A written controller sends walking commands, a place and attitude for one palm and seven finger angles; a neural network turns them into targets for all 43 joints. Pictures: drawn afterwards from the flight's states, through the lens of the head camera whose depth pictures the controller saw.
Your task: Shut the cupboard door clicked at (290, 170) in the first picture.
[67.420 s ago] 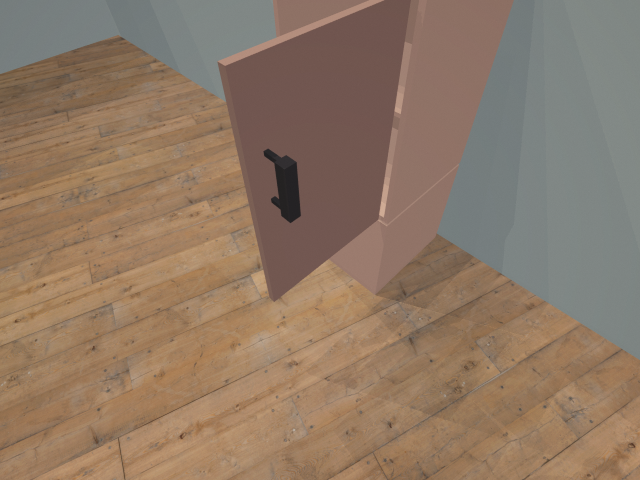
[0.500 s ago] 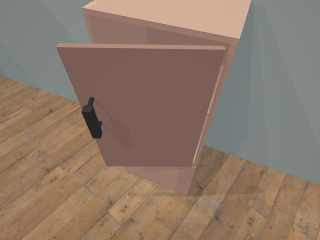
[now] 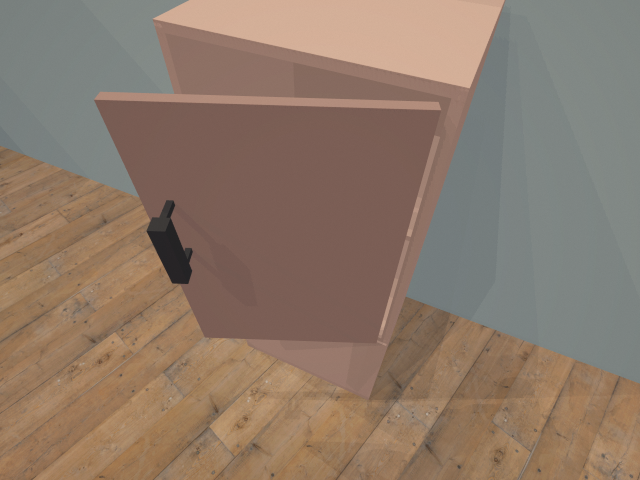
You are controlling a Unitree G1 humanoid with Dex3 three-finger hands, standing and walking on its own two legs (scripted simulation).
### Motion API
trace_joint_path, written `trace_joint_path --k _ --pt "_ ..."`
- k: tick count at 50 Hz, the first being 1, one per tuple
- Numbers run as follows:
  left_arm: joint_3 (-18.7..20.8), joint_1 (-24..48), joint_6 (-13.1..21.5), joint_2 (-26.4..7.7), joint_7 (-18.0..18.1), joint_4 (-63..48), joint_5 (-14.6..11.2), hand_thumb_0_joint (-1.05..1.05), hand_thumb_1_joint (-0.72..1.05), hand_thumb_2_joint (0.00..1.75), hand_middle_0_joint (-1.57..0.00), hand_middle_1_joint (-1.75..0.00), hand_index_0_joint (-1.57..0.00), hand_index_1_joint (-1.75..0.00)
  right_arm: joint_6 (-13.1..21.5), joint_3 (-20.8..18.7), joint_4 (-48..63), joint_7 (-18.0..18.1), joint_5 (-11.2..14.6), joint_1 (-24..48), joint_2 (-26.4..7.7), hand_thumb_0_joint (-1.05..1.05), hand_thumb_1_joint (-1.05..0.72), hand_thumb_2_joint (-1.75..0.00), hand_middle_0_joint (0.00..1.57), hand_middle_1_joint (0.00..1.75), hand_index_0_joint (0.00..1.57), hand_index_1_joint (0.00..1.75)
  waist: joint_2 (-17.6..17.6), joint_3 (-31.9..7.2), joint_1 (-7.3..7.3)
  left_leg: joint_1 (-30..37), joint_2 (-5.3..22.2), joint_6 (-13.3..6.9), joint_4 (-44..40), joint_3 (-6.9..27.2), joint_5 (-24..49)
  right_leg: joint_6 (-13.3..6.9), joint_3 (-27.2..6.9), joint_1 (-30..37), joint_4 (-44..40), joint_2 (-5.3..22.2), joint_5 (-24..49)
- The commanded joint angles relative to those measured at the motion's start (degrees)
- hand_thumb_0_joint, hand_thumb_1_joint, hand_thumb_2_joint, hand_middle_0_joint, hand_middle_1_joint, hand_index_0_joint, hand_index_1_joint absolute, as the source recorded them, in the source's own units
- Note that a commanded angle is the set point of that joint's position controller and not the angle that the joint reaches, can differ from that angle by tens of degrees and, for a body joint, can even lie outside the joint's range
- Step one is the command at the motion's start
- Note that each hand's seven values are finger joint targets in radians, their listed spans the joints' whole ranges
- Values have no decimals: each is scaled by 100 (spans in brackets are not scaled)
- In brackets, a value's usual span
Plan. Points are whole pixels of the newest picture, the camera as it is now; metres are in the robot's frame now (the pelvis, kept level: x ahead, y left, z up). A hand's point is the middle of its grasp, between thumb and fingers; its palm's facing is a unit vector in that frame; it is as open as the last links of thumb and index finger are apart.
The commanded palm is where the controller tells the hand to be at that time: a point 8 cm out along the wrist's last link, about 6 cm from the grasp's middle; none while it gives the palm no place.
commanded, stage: come to a stop and stand still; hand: left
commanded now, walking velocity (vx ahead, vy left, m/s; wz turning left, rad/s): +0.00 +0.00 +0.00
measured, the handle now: (175, 242) +0.43 +0.25 +0.02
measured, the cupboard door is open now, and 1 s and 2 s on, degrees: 23 23 23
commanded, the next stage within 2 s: look again from close up in 0.26 s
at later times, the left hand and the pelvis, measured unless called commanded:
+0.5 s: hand out of the picture -0.01 +0.17 -0.18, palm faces -0.02 -0.99 -0.17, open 7.4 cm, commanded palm none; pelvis +0.00 +0.02 -0.01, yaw -2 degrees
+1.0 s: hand out of the picture +0.05 +0.26 -0.14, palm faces +0.13 -0.97 -0.21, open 7.4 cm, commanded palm +0.07 +0.29 -0.07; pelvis -0.03 +0.07 -0.01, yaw +0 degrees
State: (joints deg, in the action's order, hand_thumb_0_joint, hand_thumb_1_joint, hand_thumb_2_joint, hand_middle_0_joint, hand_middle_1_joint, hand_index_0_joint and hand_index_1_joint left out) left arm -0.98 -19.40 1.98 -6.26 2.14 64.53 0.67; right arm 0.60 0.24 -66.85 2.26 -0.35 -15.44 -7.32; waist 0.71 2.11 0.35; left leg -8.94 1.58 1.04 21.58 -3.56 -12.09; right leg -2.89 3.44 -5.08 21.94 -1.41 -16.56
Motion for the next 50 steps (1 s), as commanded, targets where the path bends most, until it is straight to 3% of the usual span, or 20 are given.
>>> trace_joint_path --k 1,9,17,18,19,20,21,22,23,24,26,28,32,37,45,46,47,48,49,50 --pt "87 -616 23 -551 55 -68 -15 0 90 90 -20 -30 -20 -30 71 -24 103 12 -22 -384 -356 0 -90 -90 20 30 20 30 127 163 31 140 396 -193 -126 306 887 136 -627 -353 -413 812 1959" --pt "119 -638 12 -568 70 -85 -13 0 90 90 -20 -30 -20 -30 74 -21 74 36 -17 -417 -310 0 -90 -90 20 30 20 30 121 184 47 131 400 -187 -59 248 1012 191 -613 -245 -350 811 2430" --pt "111 -627 6 -548 67 -77 -25 0 90 90 -20 -30 -20 -30 76 -20 55 44 -25 -456 -338 0 -90 -90 20 30 20 30 0 203 26 219 423 -194 -104 302 1071 143 -616 -313 -359 787 2124" --pt "148 -857 177 -800 276 26 90 0 90 90 -20 -30 -20 -30 154 -48 571 -41 27 294 -597 0 -90 -90 20 30 20 30 -48 456 205 -543 367 -35 1520 -14 935 540 -1193 -631 -270 1231 5147" --pt "238 -822 190 -1120 283 -93 81 0 90 90 -20 -30 -20 -30 98 -60 815 -41 19 192 -384 0 -90 -90 20 30 20 30 -113 300 -57 -932 24 2 1441 -96 -4 388 -1125 156 199 1404 7268" --pt "216 -832 199 -1071 251 -241 19 0 90 90 -20 -30 -20 -30 124 -77 784 -38 -5 -305 -309 0 -90 -90 20 30 20 30 336 -431 -174 -759 30 -161 1072 -66 -473 176 -1007 601 604 1423 7309" --pt "173 -611 184 -953 228 -336 -6 0 90 90 -20 -30 -20 -30 139 -112 745 -26 -6 -492 -388 0 -90 -90 20 30 20 30 387 -880 -270 -425 4 -189 849 -30 -107 -23 -767 736 886 1248 6862" --pt "165 -545 175 -905 202 -404 -34 0 90 90 -20 -30 -20 -30 129 -125 726 -22 6 -489 -461 0 -90 -90 20 30 20 30 512 -994 -233 -195 78 -226 800 64 300 -24 -737 588 886 1105 5997" --pt "157 -463 142 -841 183 -455 -37 0 90 90 -20 -30 -20 -30 114 -137 749 -19 12 -462 -538 0 -90 -90 20 30 20 30 541 -831 -216 -143 209 -263 793 202 668 -13 -720 305 744 995 4923" --pt "135 -422 85 -786 165 -489 -13 0 90 90 -20 -30 -20 -30 120 -124 776 -13 3 -362 -538 0 -90 -90 20 30 20 30 163 -521 -146 -60 287 -263 776 215 1143 -15 -707 -21 651 888 4168" --pt "120 -390 17 -747 146 -485 -10 0 90 90 -20 -30 -20 -30 87 -107 804 -14 -10 -246 -591 0 -90 -90 20 30 20 30 -151 -49 -104 -148 370 -274 676 389 1342 -32 -699 -420 424 776 2692" --pt "96 -274 -36 -780 114 -514 -8 0 90 90 -20 -30 -20 -30 54 -98 856 -41 -10 -129 -671 0 -90 -90 20 30 20 30 -43 301 -82 -319 378 -301 442 529 865 -7 -716 -687 216 694 1470" --pt "65 -139 -99 -833 67 -572 3 0 90 90 -20 -30 -20 -30 35 -109 896 -94 -40 -74 -810 0 -90 -90 20 30 20 30 -34 549 -69 -529 364 -360 47 719 -64 45 -687 -926 -1 603 7" --pt "70 -97 -135 -894 31 -656 17 0 90 90 -20 -30 -20 -30 63 -112 963 -117 -60 -71 -935 0 -90 -90 20 30 20 30 -176 336 -19 -629 434 -435 -365 960 -553 96 -557 -738 108 580 -37" --pt "61 -106 -133 -924 14 -595 22 0 90 90 -20 -30 -20 -30 121 -98 845 -118 -36 -113 -1013 0 -90 -90 20 30 20 30 -136 159 4 -464 475 -467 -518 1030 -223 165 -475 -618 98 655 218" --pt "45 -226 -28 -955 217 -466 131 0 90 90 -20 -30 -20 -30 130 -82 1124 -124 12 94 -1147 0 -90 -90 20 30 20 30 -135 277 24 -471 563 -280 489 726 1734 217 -537 -864 147 763 1028" --pt "2724 4784 1432 -4458 348 -9908 -483 0 90 90 -20 -30 -20 -30 1191 -423 2727 308 94 -441 -2245 0 -90 -90 20 30 20 30 -299 -2012 -1035 1656 366 -110 816 1222 2431 191 126 -1227 1319 184 1761" --pt "257 548 1006 -1461 286 -8192 -621 0 90 90 -22 -32 -22 -32 1699 -9 2729 383 394 67 -1437 0 -90 -90 20 30 20 30 -1926 -3182 -196 2401 560 139 626 1284 2763 210 244 -1893 2035 -8 59" --pt "-34 -957 321 -371 302 -7892 -1005 0 90 90 -24 -34 -24 -34 1962 -77 2724 251 206 246 -1304 0 -90 -90 20 30 20 30 -2003 -2679 -91 1590 477 413 129 1268 2638 175 154 -1880 2298 8 -407" --pt "-259 -320 235 -262 388 -7225 -931 0 90 90 -25 -36 -25 -36 2103 -101 2533 104 288 139 -1232 0 -90 -90 20 30 20 30 -982 -1145 -374 220 398 312 108 1323 1424 253 50 -2382 2314 138 -557"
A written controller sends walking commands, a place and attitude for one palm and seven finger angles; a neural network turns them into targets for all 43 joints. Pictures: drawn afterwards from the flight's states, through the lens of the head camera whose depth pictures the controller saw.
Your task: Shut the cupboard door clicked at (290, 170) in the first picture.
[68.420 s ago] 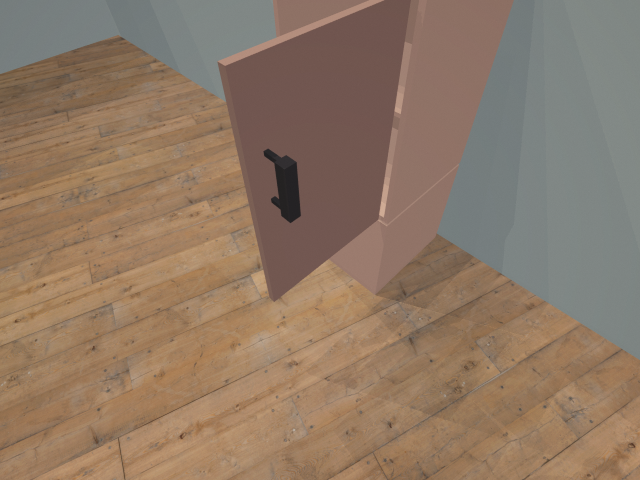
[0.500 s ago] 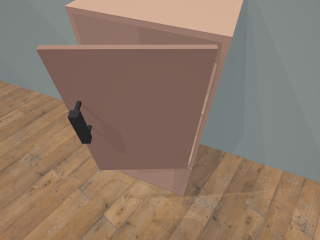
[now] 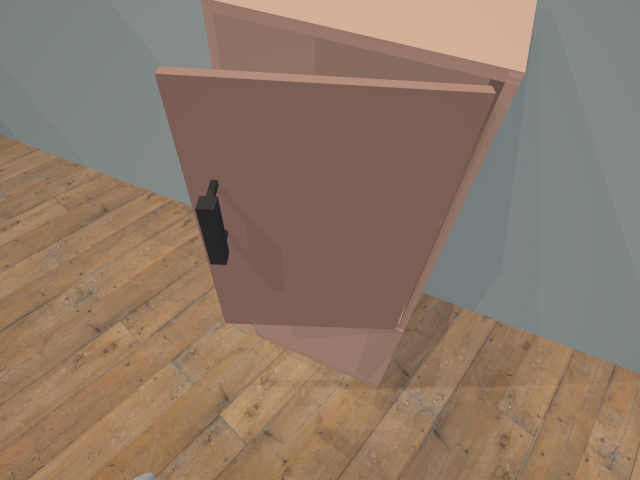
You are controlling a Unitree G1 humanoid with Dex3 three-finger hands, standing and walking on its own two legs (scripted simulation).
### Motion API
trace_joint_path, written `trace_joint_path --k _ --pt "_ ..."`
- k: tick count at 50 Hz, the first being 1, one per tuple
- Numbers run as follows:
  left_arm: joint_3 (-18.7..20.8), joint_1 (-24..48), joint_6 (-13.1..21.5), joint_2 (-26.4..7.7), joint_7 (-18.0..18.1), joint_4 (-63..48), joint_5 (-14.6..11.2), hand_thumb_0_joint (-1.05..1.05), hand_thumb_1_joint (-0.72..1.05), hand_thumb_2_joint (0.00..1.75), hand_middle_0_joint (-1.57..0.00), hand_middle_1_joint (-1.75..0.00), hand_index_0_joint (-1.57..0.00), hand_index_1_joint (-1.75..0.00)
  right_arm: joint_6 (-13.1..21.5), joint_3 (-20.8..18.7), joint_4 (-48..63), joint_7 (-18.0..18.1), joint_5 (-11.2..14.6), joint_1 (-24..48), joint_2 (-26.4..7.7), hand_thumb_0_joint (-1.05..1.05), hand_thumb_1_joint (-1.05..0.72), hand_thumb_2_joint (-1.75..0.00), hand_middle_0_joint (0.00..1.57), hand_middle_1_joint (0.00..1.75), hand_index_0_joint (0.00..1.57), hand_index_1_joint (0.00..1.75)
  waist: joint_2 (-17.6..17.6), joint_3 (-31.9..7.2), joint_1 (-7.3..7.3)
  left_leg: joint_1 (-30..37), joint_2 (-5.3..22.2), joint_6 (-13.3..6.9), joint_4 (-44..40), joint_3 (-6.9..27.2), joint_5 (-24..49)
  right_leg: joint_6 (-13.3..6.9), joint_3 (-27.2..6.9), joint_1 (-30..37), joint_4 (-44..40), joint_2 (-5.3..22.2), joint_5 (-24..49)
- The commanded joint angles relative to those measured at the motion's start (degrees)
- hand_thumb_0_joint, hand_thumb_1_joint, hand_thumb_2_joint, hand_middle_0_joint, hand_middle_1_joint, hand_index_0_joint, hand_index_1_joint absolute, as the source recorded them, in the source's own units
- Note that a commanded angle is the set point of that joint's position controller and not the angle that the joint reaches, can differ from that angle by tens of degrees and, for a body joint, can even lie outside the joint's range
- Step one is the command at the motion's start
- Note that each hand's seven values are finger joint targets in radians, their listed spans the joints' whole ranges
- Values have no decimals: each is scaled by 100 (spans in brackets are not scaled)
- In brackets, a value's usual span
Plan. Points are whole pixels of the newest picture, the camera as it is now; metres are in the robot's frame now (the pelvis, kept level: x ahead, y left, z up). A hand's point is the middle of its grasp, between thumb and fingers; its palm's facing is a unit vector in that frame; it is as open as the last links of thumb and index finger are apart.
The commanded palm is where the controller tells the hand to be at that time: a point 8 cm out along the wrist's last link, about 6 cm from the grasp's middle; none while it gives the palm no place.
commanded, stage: raise the hand and make a fist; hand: left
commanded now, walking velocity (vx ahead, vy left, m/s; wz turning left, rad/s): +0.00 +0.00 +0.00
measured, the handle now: (216, 222) +0.46 +0.18 +0.03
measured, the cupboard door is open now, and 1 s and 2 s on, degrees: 23 23 23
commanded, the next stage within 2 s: bring the fist close to the handle in 1.84 s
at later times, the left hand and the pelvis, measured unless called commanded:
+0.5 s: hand (179, 456) +0.15 +0.17 -0.02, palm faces +0.09 -1.00 -0.04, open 5.4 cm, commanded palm +0.13 +0.22 -0.03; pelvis -0.02 -0.02 -0.09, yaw +3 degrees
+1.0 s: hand (181, 399) +0.21 +0.17 +0.00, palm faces +0.02 -1.00 -0.03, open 3.3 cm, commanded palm +0.18 +0.23 +0.01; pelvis +0.01 -0.01 -0.07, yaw +2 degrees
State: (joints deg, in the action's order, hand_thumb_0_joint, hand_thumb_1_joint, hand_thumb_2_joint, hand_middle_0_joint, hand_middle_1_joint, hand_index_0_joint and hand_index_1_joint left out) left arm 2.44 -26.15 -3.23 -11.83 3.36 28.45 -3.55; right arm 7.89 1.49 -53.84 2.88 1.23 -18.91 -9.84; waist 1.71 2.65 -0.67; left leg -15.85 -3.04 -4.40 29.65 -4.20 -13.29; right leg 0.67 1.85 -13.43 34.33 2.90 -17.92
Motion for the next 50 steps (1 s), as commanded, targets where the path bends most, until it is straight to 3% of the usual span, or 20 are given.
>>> trace_joint_path --k 1,2,3,4,5,6,7,8,9,11,12,16,19,22,24,29,35,38,46,50 --pt "-516 736 968 338 227 -3443 -517 0 90 90 -27 -38 -27 -38 1410 -386 1407 -78 67 490 -1126 0 -90 -90 20 30 20 30 -796 -276 -366 118 709 763 -475 1368 297 -168 306 -1765 705 -281 -423" --pt "29 509 1280 -25 127 -2847 -502 0 90 90 -29 -40 -29 -40 1416 -475 1554 -157 25 578 -1212 0 -90 -90 20 30 20 30 -397 37 -304 -564 534 726 -111 1323 -701 -231 405 -2036 343 -301 -438" --pt "163 -140 1689 80 -86 -2344 -612 0 90 90 -31 -42 -31 -42 1399 -482 1771 -216 -23 712 -1210 0 -90 -90 20 30 20 30 180 -20 -140 -1174 388 656 320 1193 -1265 -252 476 -2272 269 -320 -658" --pt "447 -658 2122 -29 -387 -1896 -700 0 90 90 -33 -44 -33 -44 1372 -509 1953 -277 -11 791 -1188 0 -90 -90 20 30 20 30 193 -295 78 -1478 239 632 774 984 -1028 -318 375 -2297 410 -302 -767" --pt "611 -923 2621 2 -737 -1767 -866 0 90 90 -35 -46 -35 -46 1333 -513 2153 -334 -69 866 -1157 0 -90 -90 20 30 20 30 539 -724 222 -1903 177 606 1272 857 -863 -350 324 -2504 807 -298 -884" --pt "742 -1012 3141 -27 -1127 -1590 -1078 0 90 90 -36 -48 -36 -48 1288 -574 2295 -358 -85 1021 -1129 0 -90 -90 20 30 20 30 1052 -678 309 -2537 115 644 1689 727 -1312 -333 141 -2872 999 -253 -1598" --pt "563 -789 3691 56 -1557 -1661 -1208 0 90 90 -38 -50 -38 -50 1261 -600 2464 -379 -82 1152 -1167 0 -90 -90 20 30 20 30 1448 -577 261 -3106 91 628 2089 648 -1615 -344 -78 -3204 1211 -231 -2193" --pt "644 -693 4129 -121 -1928 -1748 -1274 0 90 90 -40 -52 -40 -52 1239 -654 2661 -392 -64 1248 -1210 0 -90 -90 20 30 20 30 1355 -622 277 -3537 71 580 2451 568 -1776 -369 -357 -3347 1382 -188 -2559" --pt "949 -785 4226 -441 -2108 -1731 -1314 0 90 90 -42 -54 -42 -54 1167 -690 2862 -403 -19 1233 -1213 0 -90 -90 20 30 20 30 908 -737 424 -3753 67 519 2621 521 -1788 -410 -636 -3281 1492 -165 -2594" --pt "923 -638 3971 -624 -2248 -2634 -1432 0 90 90 -46 -58 -46 -58 1054 -646 3437 -372 83 1428 -1262 0 -90 -90 20 30 20 30 64 -1371 549 -3734 35 417 2536 503 -2234 -377 -822 -3088 1590 -167 -2882" --pt "933 -523 3743 -680 -2195 -3064 -1474 0 90 90 -47 -60 -47 -60 1000 -617 3597 -332 129 1406 -1271 0 -90 -90 20 30 20 30 -246 -1506 545 -3546 87 412 2305 676 -2574 -378 -683 -3187 1692 -236 -2804" --pt "701 572 3447 -853 -1589 -5180 -1359 0 90 90 -55 -68 -55 -68 958 -491 3737 -132 135 1105 -1197 0 -90 -90 20 30 20 30 -811 -1814 131 -3091 221 278 2239 1033 -2753 -338 -556 -3394 1777 -359 -2301" --pt "432 819 3640 -776 -1292 -5739 -1164 0 90 90 -60 -74 -60 -74 1008 -411 3509 -38 56 913 -1183 0 -90 -90 20 30 20 30 -707 -1849 -127 -2816 312 221 2443 1196 -2231 -343 -255 -3667 2036 -498 -1642" --pt "251 383 3533 -603 -1443 -5053 -1095 0 90 90 -66 -80 -66 -80 1025 -386 3311 -10 37 842 -1176 0 -90 -90 20 30 20 30 -680 -1650 -206 -2929 319 237 2653 1163 -1806 -320 -127 -3764 2066 -513 -1298" --pt "452 12 3166 -731 -1638 -4485 -1114 0 90 90 -69 -84 -69 -84 959 -372 3269 11 59 858 -1160 0 -90 -90 20 30 20 30 -589 -1694 -90 -3112 289 228 2779 1033 -1470 -320 -231 -3479 1919 -508 -1221" --pt "1194 -507 2336 -1023 -1861 -4559 -1414 0 90 90 -79 -94 -79 -94 697 -388 3480 58 135 925 -993 0 -90 -90 20 30 20 30 -173 -2521 321 -3019 239 253 2820 804 -295 -205 -468 -2137 1747 -388 -76" --pt "1092 -413 2732 -748 -1752 -4895 -1548 0 90 90 -90 -106 -90 -106 662 -377 3410 38 55 800 -927 0 -90 -90 20 30 20 30 -241 -2344 211 -2749 291 320 2710 847 280 -142 -309 -2093 1911 -351 1022" --pt "955 -424 2879 -696 -1845 -4723 -1539 0 90 90 -95 -112 -95 -112 676 -408 3389 23 69 737 -1001 0 -90 -90 20 30 20 30 -196 -2134 94 -2761 290 324 2682 830 47 -124 -323 -2325 1816 -348 686" --pt "1037 -232 2794 -895 -1761 -5076 -1514 0 90 90 -110 -128 -110 -128 588 -412 3531 55 107 640 -1084 0 -90 -90 20 30 20 30 -461 -2276 190 -2208 288 314 2309 818 205 -262 -100 -2200 1721 -453 505" --pt "965 -118 2676 -830 -1622 -4946 -1463 0 90 90 -117 -136 -117 -136 500 -374 3553 45 109 617 -1104 0 -90 -90 20 30 20 30 -408 -2014 134 -2119 313 327 2121 857 110 -274 4 -2232 1624 -501 412"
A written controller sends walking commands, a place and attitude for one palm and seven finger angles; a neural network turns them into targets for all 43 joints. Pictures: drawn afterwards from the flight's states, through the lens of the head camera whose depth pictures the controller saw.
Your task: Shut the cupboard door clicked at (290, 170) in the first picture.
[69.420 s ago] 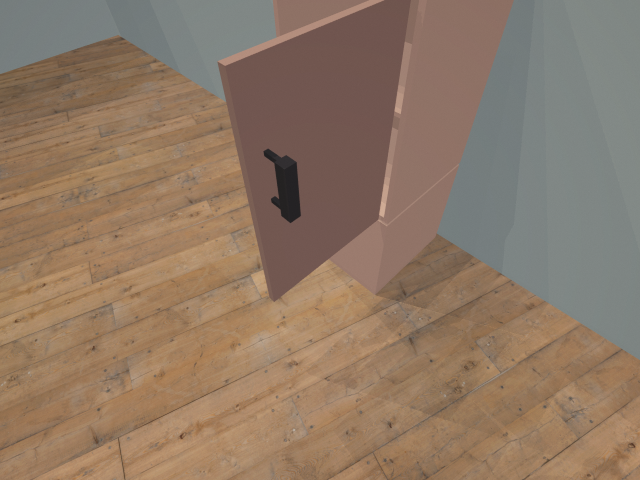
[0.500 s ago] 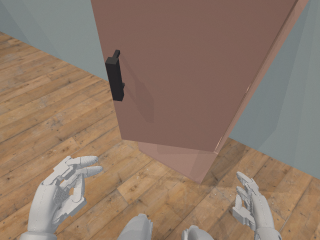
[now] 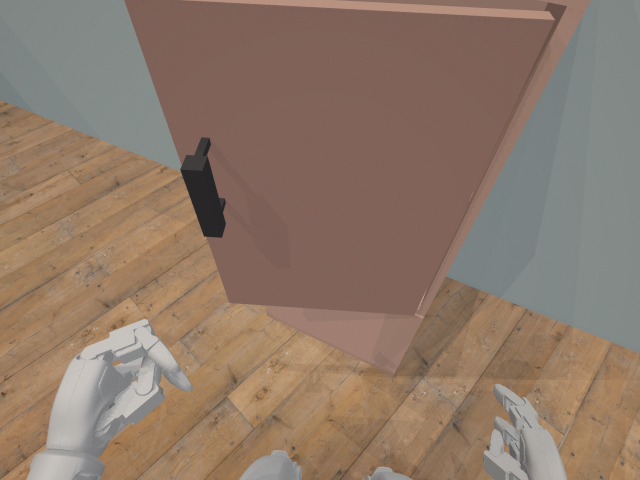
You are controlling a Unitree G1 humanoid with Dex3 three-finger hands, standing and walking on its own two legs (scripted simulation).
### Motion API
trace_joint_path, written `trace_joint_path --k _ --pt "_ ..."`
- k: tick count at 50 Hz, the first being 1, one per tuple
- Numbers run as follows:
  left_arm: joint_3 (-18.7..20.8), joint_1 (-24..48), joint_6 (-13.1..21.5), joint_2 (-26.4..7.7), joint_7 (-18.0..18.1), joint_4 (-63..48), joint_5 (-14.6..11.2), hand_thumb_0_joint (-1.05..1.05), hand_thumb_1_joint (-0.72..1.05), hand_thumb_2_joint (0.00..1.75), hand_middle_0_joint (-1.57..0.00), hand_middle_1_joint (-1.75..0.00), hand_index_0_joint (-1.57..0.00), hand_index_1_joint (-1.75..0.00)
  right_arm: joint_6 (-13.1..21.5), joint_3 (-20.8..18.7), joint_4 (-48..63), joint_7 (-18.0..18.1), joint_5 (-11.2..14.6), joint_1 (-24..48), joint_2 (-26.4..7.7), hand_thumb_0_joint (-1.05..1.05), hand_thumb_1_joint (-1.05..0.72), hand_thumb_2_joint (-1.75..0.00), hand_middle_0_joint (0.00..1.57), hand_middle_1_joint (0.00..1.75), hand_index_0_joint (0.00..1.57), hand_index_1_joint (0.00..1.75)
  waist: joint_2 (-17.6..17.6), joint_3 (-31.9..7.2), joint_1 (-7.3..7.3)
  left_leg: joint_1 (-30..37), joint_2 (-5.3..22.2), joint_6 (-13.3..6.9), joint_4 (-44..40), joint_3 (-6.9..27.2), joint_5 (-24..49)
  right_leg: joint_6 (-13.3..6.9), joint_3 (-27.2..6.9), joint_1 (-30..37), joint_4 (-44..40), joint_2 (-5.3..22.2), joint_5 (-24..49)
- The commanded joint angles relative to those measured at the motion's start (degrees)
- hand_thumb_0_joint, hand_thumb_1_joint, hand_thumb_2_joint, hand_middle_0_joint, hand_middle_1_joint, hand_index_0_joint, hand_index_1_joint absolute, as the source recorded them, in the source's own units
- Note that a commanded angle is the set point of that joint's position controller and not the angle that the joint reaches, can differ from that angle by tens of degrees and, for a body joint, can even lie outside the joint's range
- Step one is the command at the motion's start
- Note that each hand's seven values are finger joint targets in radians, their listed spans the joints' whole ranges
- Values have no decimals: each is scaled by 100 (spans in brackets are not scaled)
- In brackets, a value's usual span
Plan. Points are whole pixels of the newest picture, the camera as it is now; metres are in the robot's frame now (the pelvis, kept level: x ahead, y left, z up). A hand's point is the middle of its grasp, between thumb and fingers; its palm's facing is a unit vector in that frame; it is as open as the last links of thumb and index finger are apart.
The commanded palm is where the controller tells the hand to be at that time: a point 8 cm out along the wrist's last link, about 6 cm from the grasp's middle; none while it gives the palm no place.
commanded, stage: raise the hand and make a fist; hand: left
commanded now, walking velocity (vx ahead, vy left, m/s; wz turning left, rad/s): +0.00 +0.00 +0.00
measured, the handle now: (209, 188) +0.45 +0.18 +0.10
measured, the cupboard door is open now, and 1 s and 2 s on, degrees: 23 23 23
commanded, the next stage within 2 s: bring the fist close to the handle in 0.84 s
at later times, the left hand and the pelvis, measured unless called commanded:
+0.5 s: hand (143, 351) +0.23 +0.19 +0.11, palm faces -0.01 -1.00 -0.04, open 3.1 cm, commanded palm +0.20 +0.25 +0.11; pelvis +0.00 +0.01 +0.02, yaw +0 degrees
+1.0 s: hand (148, 358) +0.22 +0.19 +0.11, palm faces +0.00 -1.00 -0.04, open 3.1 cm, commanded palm +0.20 +0.24 +0.11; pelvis +0.00 +0.00 +0.02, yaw +1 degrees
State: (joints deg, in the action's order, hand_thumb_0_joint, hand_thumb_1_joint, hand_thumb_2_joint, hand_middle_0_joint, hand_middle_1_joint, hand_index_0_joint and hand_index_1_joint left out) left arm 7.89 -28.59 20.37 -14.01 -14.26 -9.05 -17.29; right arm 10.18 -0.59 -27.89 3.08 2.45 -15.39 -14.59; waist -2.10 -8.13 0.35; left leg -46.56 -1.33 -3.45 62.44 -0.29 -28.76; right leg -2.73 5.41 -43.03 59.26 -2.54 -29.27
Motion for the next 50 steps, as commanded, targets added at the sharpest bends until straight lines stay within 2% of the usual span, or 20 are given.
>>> trace_joint_path --k 1,7,8,10,19,20,22,26,27,29,33,34,37,39,41,43,44,47,49,50 --pt "361 184 285 -590 144 -1166 -78 0 90 90 -119 -138 -119 -138 258 -156 985 22 -10 266 -642 0 -90 -90 20 30 20 30 -37 -864 12 968 142 228 -1200 471 1555 70 -351 696 -921 38 1463" --pt "367 523 79 -677 108 -1104 -61 0 90 90 -130 -150 -130 -150 223 -83 1036 4 6 243 -681 0 -90 -90 20 30 20 30 -154 -790 7 1142 138 234 -1408 487 1425 53 -346 867 -1121 38 1377" --pt "407 576 35 -726 100 -1025 -64 0 90 90 -130 -150 -130 -150 213 -70 1038 8 6 222 -686 0 -90 -90 20 30 20 30 -29 -735 -18 1131 146 227 -1437 490 1351 62 -342 878 -1170 38 1334" --pt "400 767 4 -756 107 -1097 -45 0 90 90 -130 -150 -130 -150 219 -32 1029 13 7 251 -680 0 -90 -90 20 30 20 30 -222 -760 4 1256 146 229 -1511 502 1401 35 -333 961 -1197 44 1368" --pt "520 1241 -196 -865 96 -875 -103 0 90 90 -130 -150 -130 -150 285 17 926 14 27 267 -728 0 -90 -90 20 30 20 30 29 -646 -2 1447 148 218 -1730 527 1366 45 -349 1210 -1452 47 1397" --pt "465 1312 -202 -830 77 -947 -91 0 90 90 -130 -150 -130 -150 302 17 929 13 33 291 -717 0 -90 -90 20 30 20 30 -106 -754 11 1537 139 227 -1758 505 1465 45 -358 1279 -1449 65 1480" --pt "497 1437 -243 -835 83 -910 -126 0 90 90 -130 -150 -130 -150 323 27 889 14 40 275 -715 0 -90 -90 20 30 20 30 -35 -696 -1 1589 141 240 -1836 523 1439 55 -324 1291 -1506 65 1474" --pt "482 1218 -330 -764 55 -665 -111 0 90 90 -130 -150 -130 -150 327 18 866 -12 32 302 -725 0 -90 -90 20 30 20 30 -8 -508 29 1543 128 235 -1874 475 1452 58 -340 1318 -1580 88 1490" --pt "482 1227 -319 -757 48 -667 -116 0 90 90 -130 -150 -130 -150 332 4 862 -10 32 299 -732 0 -90 -90 20 30 20 30 114 -525 17 1559 126 236 -1874 473 1459 65 -340 1334 -1583 84 1501" --pt "578 1217 -284 -870 74 -682 -103 0 90 90 -130 -150 -130 -150 332 -11 839 -16 12 297 -755 0 -90 -90 20 30 20 30 79 -571 33 1534 119 217 -1818 433 1510 70 -409 1399 -1598 94 1551" --pt "523 1325 -138 -788 122 -820 -94 0 90 90 -130 -150 -130 -150 351 -10 845 -41 9 320 -731 0 -90 -90 20 30 20 30 -53 -590 38 1576 115 240 -1860 452 1442 52 -374 1332 -1553 87 1448" --pt "620 1346 -107 -915 154 -859 -77 0 90 90 -130 -150 -130 -150 347 -27 821 -34 -9 311 -752 0 -90 -90 20 30 20 30 1 -629 26 1580 118 217 -1815 442 1494 59 -401 1354 -1548 86 1505" --pt "499 1355 -55 -767 128 -828 -96 0 90 90 -130 -150 -130 -150 351 -18 812 -44 -1 319 -730 0 -90 -90 20 30 20 30 -10 -581 -7 1548 112 226 -1814 437 1390 66 -400 1298 -1565 95 1409" --pt "543 1326 -43 -882 143 -843 -48 0 90 90 -130 -150 -130 -150 342 -29 787 -37 -3 318 -752 0 -90 -90 20 30 20 30 -37 -629 -13 1549 128 210 -1789 443 1386 64 -428 1291 -1558 86 1378" --pt "444 1336 -68 -771 135 -862 -46 0 90 90 -130 -150 -130 -150 333 -7 811 -43 6 343 -727 0 -90 -90 20 30 20 30 -202 -549 -11 1557 115 222 -1837 450 1319 56 -407 1263 -1574 100 1320" --pt "468 1295 -104 -800 123 -799 -48 0 90 90 -130 -150 -130 -150 320 -8 818 -34 7 332 -740 0 -90 -90 20 30 20 30 -137 -553 -17 1591 128 220 -1849 469 1319 58 -375 1229 -1569 84 1338" --pt "527 1280 -118 -867 135 -779 -48 0 90 90 -130 -150 -130 -150 312 -20 804 -25 4 320 -755 0 -90 -90 20 30 20 30 51 -518 -36 1531 134 199 -1825 466 1315 71 -408 1273 -1597 79 1323" --pt "485 1358 -135 -802 135 -855 -66 0 90 90 -130 -150 -130 -150 321 -4 840 -17 8 360 -729 0 -90 -90 20 30 20 30 -78 -537 -12 1560 125 212 -1870 474 1179 73 -402 1249 -1610 86 1181" --pt "488 1709 -128 -869 164 -801 -54 0 90 90 -130 -150 -130 -150 314 15 766 6 -5 340 -763 0 -90 -90 20 30 20 30 26 -449 -105 1490 132 192 -1821 496 1079 79 -428 1167 -1636 84 1067" --pt "344 1807 -121 -717 159 -740 -28 0 90 90 -130 -150 -130 -150 328 15 771 4 -4 369 -742 0 -90 -90 20 30 20 30 31 -459 -117 1512 127 187 -1815 480 1087 87 -431 1148 -1629 96 1078"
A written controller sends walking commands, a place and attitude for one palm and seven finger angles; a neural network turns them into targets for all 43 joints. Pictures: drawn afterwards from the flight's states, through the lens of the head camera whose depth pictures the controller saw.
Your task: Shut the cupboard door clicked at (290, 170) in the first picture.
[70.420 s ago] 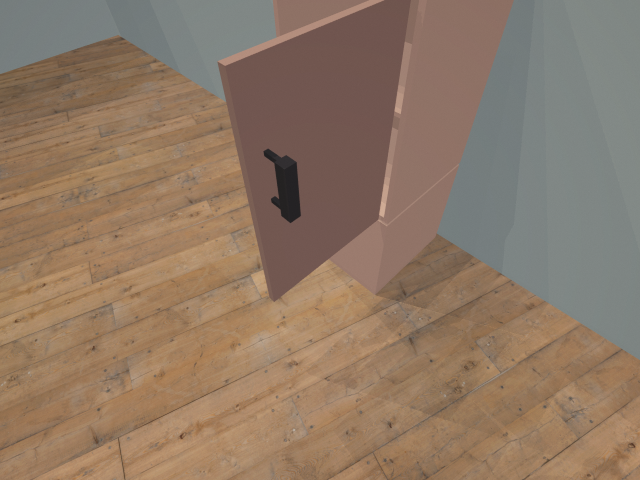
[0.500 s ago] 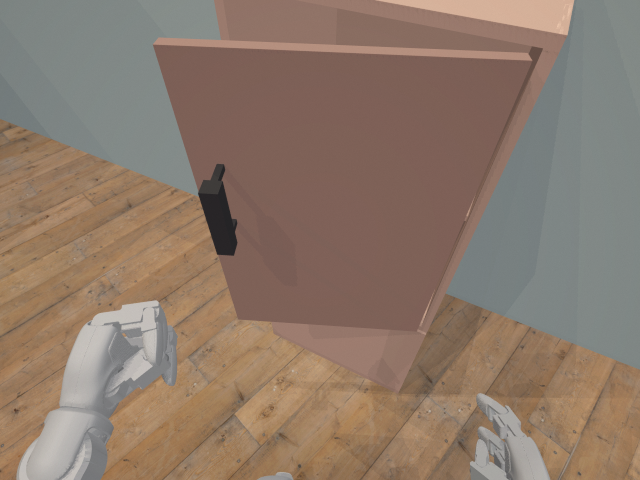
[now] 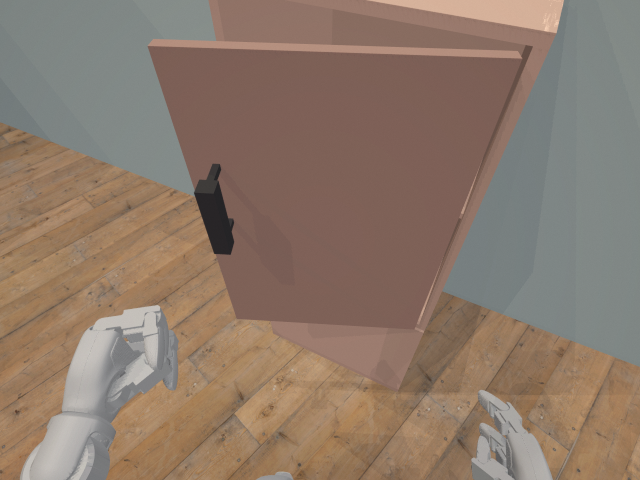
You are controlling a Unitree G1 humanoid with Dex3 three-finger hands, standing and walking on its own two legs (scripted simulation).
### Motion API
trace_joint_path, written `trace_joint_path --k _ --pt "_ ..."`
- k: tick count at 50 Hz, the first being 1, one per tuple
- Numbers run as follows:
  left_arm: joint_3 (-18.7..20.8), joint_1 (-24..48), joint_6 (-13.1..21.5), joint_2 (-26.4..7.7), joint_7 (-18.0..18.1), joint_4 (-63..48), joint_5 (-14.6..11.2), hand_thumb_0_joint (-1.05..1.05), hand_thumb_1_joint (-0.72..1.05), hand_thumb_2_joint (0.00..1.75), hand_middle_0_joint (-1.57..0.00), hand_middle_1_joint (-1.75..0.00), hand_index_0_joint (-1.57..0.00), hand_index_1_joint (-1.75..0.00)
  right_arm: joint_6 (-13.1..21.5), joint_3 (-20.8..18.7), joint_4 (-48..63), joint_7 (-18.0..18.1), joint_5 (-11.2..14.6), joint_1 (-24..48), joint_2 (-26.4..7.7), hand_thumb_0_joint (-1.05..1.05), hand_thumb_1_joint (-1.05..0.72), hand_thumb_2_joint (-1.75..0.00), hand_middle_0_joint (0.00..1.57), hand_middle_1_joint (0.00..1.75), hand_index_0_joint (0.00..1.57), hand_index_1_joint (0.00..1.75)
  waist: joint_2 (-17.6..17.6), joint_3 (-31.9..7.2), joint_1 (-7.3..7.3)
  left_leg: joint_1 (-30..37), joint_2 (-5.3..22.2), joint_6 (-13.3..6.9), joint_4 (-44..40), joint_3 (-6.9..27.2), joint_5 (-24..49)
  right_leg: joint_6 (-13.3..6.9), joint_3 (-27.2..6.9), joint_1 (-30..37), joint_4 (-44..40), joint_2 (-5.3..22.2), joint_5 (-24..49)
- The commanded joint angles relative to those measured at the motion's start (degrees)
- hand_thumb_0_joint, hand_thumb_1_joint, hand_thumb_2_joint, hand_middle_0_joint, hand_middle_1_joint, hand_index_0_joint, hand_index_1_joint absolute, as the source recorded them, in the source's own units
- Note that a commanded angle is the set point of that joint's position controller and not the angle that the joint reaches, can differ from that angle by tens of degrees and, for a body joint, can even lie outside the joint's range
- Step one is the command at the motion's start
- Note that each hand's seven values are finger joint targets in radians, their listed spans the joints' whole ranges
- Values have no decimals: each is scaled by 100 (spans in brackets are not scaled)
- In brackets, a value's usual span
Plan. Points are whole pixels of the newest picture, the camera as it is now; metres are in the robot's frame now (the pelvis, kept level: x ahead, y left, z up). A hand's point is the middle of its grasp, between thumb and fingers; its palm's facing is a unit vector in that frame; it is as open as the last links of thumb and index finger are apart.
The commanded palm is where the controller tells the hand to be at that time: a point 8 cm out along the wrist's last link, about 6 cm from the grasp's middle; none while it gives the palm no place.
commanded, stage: bring the fist close to the handle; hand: left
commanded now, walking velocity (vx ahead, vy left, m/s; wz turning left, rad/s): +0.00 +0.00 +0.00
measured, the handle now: (219, 209) +0.46 +0.18 +0.08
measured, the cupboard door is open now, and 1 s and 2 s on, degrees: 23 23 16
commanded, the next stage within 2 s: push the door shut along its arc in 1.34 s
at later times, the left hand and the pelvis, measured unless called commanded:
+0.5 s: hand (211, 302) +0.30 +0.15 +0.08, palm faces -0.03 -1.00 -0.03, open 3.1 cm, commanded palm +0.28 +0.21 +0.08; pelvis +0.01 -0.01 +0.00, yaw -1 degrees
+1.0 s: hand (250, 259) +0.37 +0.12 +0.08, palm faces -0.03 -1.00 -0.03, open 3.1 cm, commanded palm +0.33 +0.18 +0.08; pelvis +0.01 -0.02 +0.00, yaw -1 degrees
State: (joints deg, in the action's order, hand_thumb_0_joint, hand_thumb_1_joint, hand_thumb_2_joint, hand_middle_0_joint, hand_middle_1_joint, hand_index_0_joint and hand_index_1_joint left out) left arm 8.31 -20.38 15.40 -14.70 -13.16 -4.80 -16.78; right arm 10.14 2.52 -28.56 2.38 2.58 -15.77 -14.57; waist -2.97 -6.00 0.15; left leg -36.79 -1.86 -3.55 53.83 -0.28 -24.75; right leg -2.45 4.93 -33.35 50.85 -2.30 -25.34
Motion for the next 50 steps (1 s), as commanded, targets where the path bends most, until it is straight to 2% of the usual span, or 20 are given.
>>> trace_joint_path --k 1,5,9,12,14,15,18,19,20,26,27,29,30,32,35,38,42,47,49,50 --pt "226 1142 395 -591 64 -1204 -66 0 90 90 -130 -150 -130 -150 345 -303 831 80 -13 403 -744 0 -90 -90 20 30 20 30 41 -762 -109 604 184 199 -939 496 723 56 -365 140 -746 66 731" --pt "44 1226 319 -486 112 -1036 31 0 90 90 -130 -150 -130 -150 349 -298 797 67 -18 371 -741 0 -90 -90 20 30 20 30 32 -850 -109 648 183 198 -946 501 817 59 -342 171 -711 85 850" --pt "249 1741 181 -720 266 -665 140 0 90 90 -130 -150 -130 -150 265 -296 709 77 -22 373 -757 0 -90 -90 20 30 20 30 275 -767 -104 521 183 178 -951 469 695 75 -415 199 -805 95 699" --pt "263 2074 141 -668 354 -570 152 0 90 90 -130 -150 -130 -150 225 -284 700 65 -20 434 -718 0 -90 -90 20 30 20 30 47 -953 -47 638 152 186 -970 403 829 67 -452 332 -816 121 864" --pt "319 2144 163 -736 415 -495 187 0 90 90 -130 -150 -130 -150 190 -294 679 58 -30 404 -725 0 -90 -90 20 30 20 30 189 -1115 -18 683 162 187 -971 386 1035 68 -461 505 -788 115 1063" --pt "170 2110 167 -558 409 -477 178 0 90 90 -130 -150 -130 -150 188 -282 710 39 -30 432 -690 0 -90 -90 20 30 20 30 115 -1137 -7 705 146 186 -982 351 1084 73 -465 567 -798 138 1148" --pt "83 2525 181 -515 429 -253 210 0 90 90 -130 -150 -130 -150 156 -292 632 19 -19 404 -711 0 -90 -90 20 30 20 30 113 -1013 -95 736 157 191 -975 346 1122 81 -450 447 -809 132 1241" --pt "285 2378 175 -674 460 -72 216 0 90 90 -130 -150 -130 -150 132 -318 598 21 -30 342 -737 0 -90 -90 20 30 20 30 363 -1069 -47 676 167 181 -962 341 1197 90 -483 571 -823 127 1313" --pt "110 2415 175 -500 433 -55 230 0 90 90 -130 -150 -130 -150 120 -309 628 0 -27 390 -718 0 -90 -90 20 30 20 30 282 -1073 -60 695 146 174 -958 301 1232 103 -510 584 -827 148 1404" --pt "164 2838 245 -559 500 88 283 0 90 90 -130 -150 -130 -150 14 -343 565 -31 -26 363 -720 0 -90 -90 20 30 20 30 136 -1197 -59 813 152 188 -955 258 1448 96 -517 640 -790 159 1690" --pt "61 2990 273 -451 514 45 291 0 90 90 -130 -150 -130 -150 10 -342 549 -41 -36 348 -706 0 -90 -90 20 30 20 30 167 -1290 -83 869 147 182 -944 256 1511 101 -505 673 -770 163 1776" --pt "204 2975 316 -607 576 165 318 0 90 90 -130 -150 -130 -150 -22 -371 514 -36 -41 323 -739 0 -90 -90 20 30 20 30 334 -1313 -60 869 168 174 -920 262 1632 101 -510 706 -748 144 1892" --pt "-15 3158 336 -398 569 128 341 0 90 90 -130 -150 -130 -150 -30 -359 507 -53 -41 350 -703 0 -90 -90 20 30 20 30 183 -1345 -114 932 154 172 -914 238 1653 111 -514 673 -735 167 1964" --pt "-37 3368 351 -371 608 271 361 0 90 90 -130 -150 -130 -150 -61 -373 453 -62 -32 336 -706 0 -90 -90 20 30 20 30 204 -1315 -144 949 156 175 -898 233 1611 116 -512 588 -746 157 1923" --pt "73 3466 325 -479 659 578 402 0 90 90 -130 -150 -130 -150 -122 -385 416 -67 -30 318 -725 0 -90 -90 20 30 20 30 315 -1264 -116 879 156 173 -928 226 1513 114 -538 615 -795 172 1838" --pt "-129 4079 345 -316 703 702 454 0 90 90 -130 -150 -130 -150 -164 -367 374 -67 -16 346 -702 0 -90 -90 20 30 20 30 183 -1253 -186 933 154 181 -950 237 1430 102 -524 506 -793 168 1725" --pt "-23 4423 343 -379 803 1129 488 0 90 90 -130 -150 -130 -150 -220 -381 301 -64 -33 274 -714 0 -90 -90 20 30 20 30 401 -1420 -179 922 154 167 -915 223 1458 123 -560 597 -815 179 1814" --pt "-54 5211 380 -372 913 1735 576 0 90 90 -130 -150 -130 -150 -306 -381 190 -75 -29 238 -720 0 -90 -90 20 30 20 30 373 -1359 -259 882 159 168 -911 206 1352 134 -584 450 -841 183 1722" --pt "321 4787 428 -694 946 1845 594 0 90 90 -130 -150 -130 -150 -341 -407 228 -91 -62 195 -751 0 -90 -90 20 30 20 30 380 -1737 -43 862 136 166 -906 158 1550 131 -664 820 -812 190 1981" --pt "151 4698 444 -498 915 1799 587 0 90 90 -130 -150 -130 -150 -367 -384 279 -118 -51 220 -704 0 -90 -90 20 30 20 30 332 -1748 -57 877 123 163 -935 131 1655 129 -664 920 -802 213 2168"
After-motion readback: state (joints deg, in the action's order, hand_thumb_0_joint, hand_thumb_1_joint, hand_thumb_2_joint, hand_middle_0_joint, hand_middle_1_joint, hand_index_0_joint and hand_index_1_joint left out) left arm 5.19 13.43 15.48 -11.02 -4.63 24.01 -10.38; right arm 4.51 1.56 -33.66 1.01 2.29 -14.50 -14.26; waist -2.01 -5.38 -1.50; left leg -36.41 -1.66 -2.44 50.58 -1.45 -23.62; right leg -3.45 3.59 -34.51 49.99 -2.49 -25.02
